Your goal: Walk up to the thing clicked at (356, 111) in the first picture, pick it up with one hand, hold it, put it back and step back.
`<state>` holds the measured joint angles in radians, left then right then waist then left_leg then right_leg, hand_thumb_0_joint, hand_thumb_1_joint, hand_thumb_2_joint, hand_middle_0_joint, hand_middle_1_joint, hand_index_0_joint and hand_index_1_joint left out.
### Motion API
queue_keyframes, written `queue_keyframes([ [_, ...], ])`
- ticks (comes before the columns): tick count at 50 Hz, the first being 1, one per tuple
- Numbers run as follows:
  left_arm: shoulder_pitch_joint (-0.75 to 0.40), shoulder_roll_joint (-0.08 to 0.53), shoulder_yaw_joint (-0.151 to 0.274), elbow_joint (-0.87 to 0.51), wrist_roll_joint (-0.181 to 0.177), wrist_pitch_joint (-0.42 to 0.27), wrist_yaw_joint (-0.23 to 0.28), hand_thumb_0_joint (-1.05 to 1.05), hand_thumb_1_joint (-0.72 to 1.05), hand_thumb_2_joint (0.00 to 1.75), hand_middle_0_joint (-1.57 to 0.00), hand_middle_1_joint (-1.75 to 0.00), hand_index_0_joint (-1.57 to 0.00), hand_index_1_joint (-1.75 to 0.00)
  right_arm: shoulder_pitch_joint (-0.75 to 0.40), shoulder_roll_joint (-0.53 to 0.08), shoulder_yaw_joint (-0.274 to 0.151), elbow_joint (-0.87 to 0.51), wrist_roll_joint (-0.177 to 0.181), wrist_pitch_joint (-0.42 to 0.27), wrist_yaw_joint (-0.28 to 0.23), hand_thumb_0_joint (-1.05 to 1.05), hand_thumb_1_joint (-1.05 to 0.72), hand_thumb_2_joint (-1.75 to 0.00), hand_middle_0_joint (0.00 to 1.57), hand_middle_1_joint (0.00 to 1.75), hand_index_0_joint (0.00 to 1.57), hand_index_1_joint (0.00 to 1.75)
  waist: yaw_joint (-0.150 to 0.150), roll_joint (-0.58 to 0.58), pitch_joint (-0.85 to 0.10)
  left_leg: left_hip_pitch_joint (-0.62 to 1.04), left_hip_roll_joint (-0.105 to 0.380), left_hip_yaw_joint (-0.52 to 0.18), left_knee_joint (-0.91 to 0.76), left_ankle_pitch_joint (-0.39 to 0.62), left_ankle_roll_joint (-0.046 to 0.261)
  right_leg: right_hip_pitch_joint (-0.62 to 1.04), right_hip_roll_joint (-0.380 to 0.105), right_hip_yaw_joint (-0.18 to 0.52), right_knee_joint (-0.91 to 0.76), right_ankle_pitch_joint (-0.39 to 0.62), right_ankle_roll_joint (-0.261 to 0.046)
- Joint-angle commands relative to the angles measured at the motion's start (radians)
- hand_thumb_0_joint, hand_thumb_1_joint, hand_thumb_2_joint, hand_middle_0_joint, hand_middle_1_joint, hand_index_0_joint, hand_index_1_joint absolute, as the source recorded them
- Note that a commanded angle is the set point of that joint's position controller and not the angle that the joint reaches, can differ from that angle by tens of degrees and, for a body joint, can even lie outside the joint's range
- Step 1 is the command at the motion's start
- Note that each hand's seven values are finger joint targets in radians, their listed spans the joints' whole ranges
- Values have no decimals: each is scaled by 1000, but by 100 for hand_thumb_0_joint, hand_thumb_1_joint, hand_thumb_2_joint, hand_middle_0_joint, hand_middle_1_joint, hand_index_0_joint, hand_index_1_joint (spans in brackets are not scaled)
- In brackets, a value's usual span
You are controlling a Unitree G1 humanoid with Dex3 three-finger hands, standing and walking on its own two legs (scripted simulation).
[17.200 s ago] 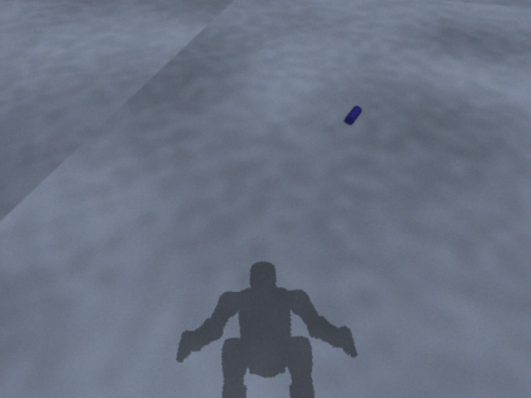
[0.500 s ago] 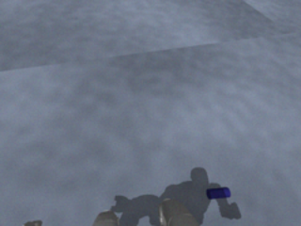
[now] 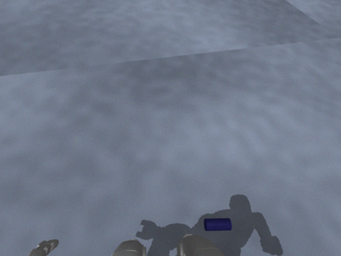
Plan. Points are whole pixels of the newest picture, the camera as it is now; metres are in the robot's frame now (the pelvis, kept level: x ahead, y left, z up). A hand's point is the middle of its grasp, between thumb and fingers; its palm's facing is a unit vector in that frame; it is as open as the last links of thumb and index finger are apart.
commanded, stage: walk up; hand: left
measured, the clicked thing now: (217, 224) +0.32 -0.31 -0.71
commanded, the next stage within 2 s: none
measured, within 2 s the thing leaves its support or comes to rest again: neither
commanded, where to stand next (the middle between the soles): -0.02 -0.46 m, yaw +3 degrees
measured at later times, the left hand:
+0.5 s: hand out of the picture +0.06 +0.03 -0.15, palm faces -0.09 -0.94 -0.34, open 7.4 cm
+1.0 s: hand out of the picture +0.02 -0.20 -0.16, palm faces -0.06 -0.92 -0.39, open 7.4 cm
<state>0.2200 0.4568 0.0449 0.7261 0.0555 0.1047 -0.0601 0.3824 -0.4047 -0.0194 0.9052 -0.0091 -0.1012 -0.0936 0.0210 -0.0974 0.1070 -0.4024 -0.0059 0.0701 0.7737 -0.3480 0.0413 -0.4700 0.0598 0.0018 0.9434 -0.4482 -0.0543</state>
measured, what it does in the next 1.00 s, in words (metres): steps to the right: right foot, then left foot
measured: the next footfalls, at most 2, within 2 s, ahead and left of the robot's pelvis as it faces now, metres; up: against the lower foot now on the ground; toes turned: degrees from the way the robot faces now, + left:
right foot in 0.28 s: +0.05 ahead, -0.34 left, +0.00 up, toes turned -1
left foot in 0.54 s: +0.04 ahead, -0.17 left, +0.00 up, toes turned +4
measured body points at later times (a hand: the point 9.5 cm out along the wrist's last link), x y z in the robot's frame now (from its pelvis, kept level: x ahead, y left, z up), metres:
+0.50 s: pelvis -0.03 -0.24 +0.00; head +0.01 -0.22 +0.44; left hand +0.06 +0.07 -0.12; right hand +0.02 -0.60 -0.09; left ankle +0.00 -0.14 -0.68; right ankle +0.01 -0.34 -0.71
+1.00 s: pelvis -0.09 -0.48 -0.03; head -0.04 -0.47 +0.42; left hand +0.02 -0.15 -0.13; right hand -0.04 -0.87 -0.10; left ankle -0.03 -0.27 -0.67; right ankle -0.05 -0.62 -0.71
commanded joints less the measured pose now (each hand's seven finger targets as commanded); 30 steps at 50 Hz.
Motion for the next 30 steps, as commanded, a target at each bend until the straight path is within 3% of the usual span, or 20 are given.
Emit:
queue_keyframes([
  [1, -54, 240, 91, -111, -3, -19, 17, 0, 90, 90, -20, -30, -20, -30, 118, -405, -136, -47, 13, 2, -57, 0, -90, -90, 20, 30, 20, 30, -31, 104, -75, 215, 409, -491, -272, 384, 232, -258, -80, 260, 314, -34, 17],
  [3, -26, 241, 105, -97, -13, -19, 1, 0, 90, 90, -20, -30, -20, -30, 57, -380, -130, -77, 7, 6, -43, 0, -90, -90, 20, 30, 20, 30, -9, 188, -42, 77, 344, -342, -278, 266, 212, -197, -65, 214, 342, 40, 30],
  [7, -31, 228, 108, -100, -11, -15, -26, 0, 90, 90, -20, -30, -20, -30, 36, -409, -142, -105, -13, 5, -31, 0, -90, -90, 20, 30, 20, 30, -19, 252, -64, 41, 310, -272, -259, 65, 200, -171, -97, 137, 265, 54, 62],
  [9, -69, 228, 108, -116, -10, -16, -35, 0, 90, 90, -20, -30, -20, -30, 37, -444, -155, -105, -27, 7, -32, 0, -90, -90, 20, 30, 20, 30, -38, 302, -69, 0, 324, -276, -262, -30, 203, -121, -141, 79, 143, -21, 71],
  [10, -60, 225, 109, -115, -12, -16, -37, 0, 90, 90, -20, -30, -20, -30, 14, -451, -156, -106, -30, 10, -32, 0, -90, -90, 20, 30, 20, 30, -26, 315, -74, -36, 316, -261, -246, -58, 196, -84, -140, 59, 90, -60, 69],
  [12, 36, 212, 117, -81, -9, -18, -36, 0, 90, 90, -20, -30, -20, -30, -55, -463, -154, -105, -30, 20, -27, 0, -90, -90, 20, 30, 20, 30, 42, 350, -111, -150, 285, -177, -174, -29, 140, 125, -117, -13, -102, -19, 47],
  [14, 208, 235, 141, -3, 13, -25, -22, 0, 90, 90, -20, -30, -20, -30, -31, -342, -112, -78, -34, 43, -31, 0, -90, -90, 20, 30, 20, 30, 141, 48, -162, -316, 138, -3, 232, -76, 61, 340, -46, -20, -290, 25, 34],
  [15, 222, 330, 150, -23, 31, -41, -12, 0, 90, 90, -20, -30, -20, -30, -39, -236, -73, -105, -10, 51, -31, 0, -90, -90, 20, 30, 20, 30, 158, -264, -98, -518, 11, 8, 486, -323, 21, 242, -251, 386, -476, -15, -31],
  [16, 10, 418, 148, -85, 10, -47, 0, 0, 90, 90, -20, -30, -20, -30, -107, -277, -104, -127, -1, 55, -58, 0, -90, -90, 20, 30, 20, 30, 73, -293, -72, -434, -10, -118, 554, -342, 25, 66, -361, 732, -724, -89, -140],
  [17, -46, 372, 141, -110, -6, -49, 8, 0, 90, 90, -20, -30, -20, -30, -113, -308, -107, -94, 12, 51, -57, 0, -90, -90, 20, 30, 20, 30, 38, -111, -33, -397, 31, -173, 552, -252, 14, 65, -339, 687, -712, -117, -131],
  [18, -54, 333, 124, -86, -7, -48, 15, 0, 90, 90, -20, -30, -20, -30, -64, -315, -105, -35, 20, 50, -49, 0, -90, -90, 20, 30, 20, 30, 17, -58, -22, -382, 44, -159, 529, -202, 10, 90, -298, 544, -617, -43, -123],
  [20, -108, 306, 121, -86, 8, -45, 18, 0, 90, 90, -20, -30, -20, -30, 85, -321, -104, 40, 32, 44, -45, 0, -90, -90, 20, 30, 20, 30, -28, -159, -63, -242, 68, -71, 435, -174, 8, 89, -273, 367, -488, 50, -172],
  [23, -96, 236, 90, -100, 21, -38, 9, 0, 90, 90, -20, -30, -20, -30, 127, -289, -104, 45, 24, 40, -25, 0, -90, -90, 20, 30, 20, 30, -20, -161, -66, -47, 34, -19, 203, -156, 23, 39, -249, 277, -460, 188, -204],
  [24, -107, 221, 81, -108, 21, -32, 10, 0, 90, 90, -20, -30, -20, -30, 156, -277, -102, 48, 25, 33, -23, 0, -90, -90, 20, 30, 20, 30, -33, -134, -73, 40, 28, -29, 61, -77, 31, 25, -236, 250, -412, 288, -206],
  [25, -123, 203, 70, -120, 18, -26, 11, 0, 90, 90, -20, -30, -20, -30, 212, -266, -101, 60, 24, 23, -24, 0, -90, -90, 20, 30, 20, 30, -57, -98, -89, 143, 29, -47, -114, 42, 41, 4, -207, 204, -320, 377, -186],
  [26, -104, 167, 55, -121, 7, -24, 13, 0, 90, 90, -20, -30, -20, -30, 246, -284, -109, 53, 5, 15, -29, 0, -90, -90, 20, 30, 20, 30, -82, -36, -119, 253, 56, -126, -230, 101, 35, -50, -182, 159, -186, 381, -131],
  [27, -89, 119, 42, -141, -4, -29, 13, 0, 90, 90, -20, -30, -20, -30, 232, -355, -126, 22, -23, 5, -39, 0, -90, -90, 20, 30, 20, 30, -89, 136, -112, 334, 227, -417, -336, 92, 73, -191, -105, 122, -11, 271, -55],
  [28, -18, 113, 44, -131, 1, -23, 16, 0, 90, 90, -20, -30, -20, -30, 149, -431, -144, -28, -30, 2, -50, 0, -90, -90, 20, 30, 20, 30, -28, 191, -78, 356, 439, -695, -336, 289, 142, -343, -37, 145, 115, -59, 11],
  [29, -17, 216, 75, -122, 10, -15, 26, 0, 90, 90, -20, -30, -20, -30, 140, -471, -156, -35, 2, 5, -49, 0, -90, -90, 20, 30, 20, 30, -55, 146, -119, 284, 544, -757, -330, 367, 246, -297, -69, 215, 251, -160, 23],
  [30, -26, 243, 88, -109, 11, -13, 27, 0, 90, 90, -20, -30, -20, -30, 96, -449, -155, -46, 7, 6, -52, 0, -90, -90, 20, 30, 20, 30, -33, 102, -96, 223, 500, -662, -298, 378, 270, -266, -72, 249, 356, -126, 17],
])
